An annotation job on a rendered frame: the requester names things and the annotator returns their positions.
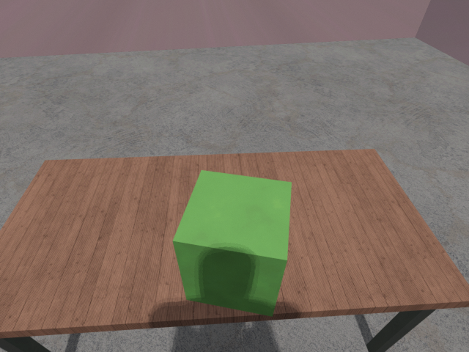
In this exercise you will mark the carton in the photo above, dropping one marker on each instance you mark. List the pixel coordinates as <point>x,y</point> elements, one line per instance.
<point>232,241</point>

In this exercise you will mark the table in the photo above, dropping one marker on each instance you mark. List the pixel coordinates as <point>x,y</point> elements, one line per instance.
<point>89,246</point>

